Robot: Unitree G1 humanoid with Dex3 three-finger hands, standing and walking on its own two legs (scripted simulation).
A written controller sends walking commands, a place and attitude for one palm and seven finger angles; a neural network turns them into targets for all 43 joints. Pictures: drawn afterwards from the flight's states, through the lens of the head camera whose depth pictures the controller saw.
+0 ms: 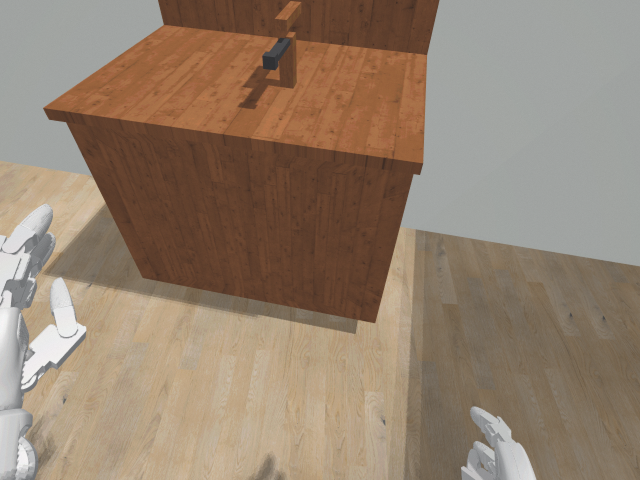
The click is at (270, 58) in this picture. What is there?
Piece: tap's lever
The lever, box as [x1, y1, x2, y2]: [262, 52, 278, 69]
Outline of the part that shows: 265,52 262,56 263,68 275,69 278,65 277,53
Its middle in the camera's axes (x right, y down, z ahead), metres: -0.11 -0.39 +0.85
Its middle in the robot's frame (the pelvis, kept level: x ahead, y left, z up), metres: +0.90 +0.18 +0.13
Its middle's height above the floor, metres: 0.90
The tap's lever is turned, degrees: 0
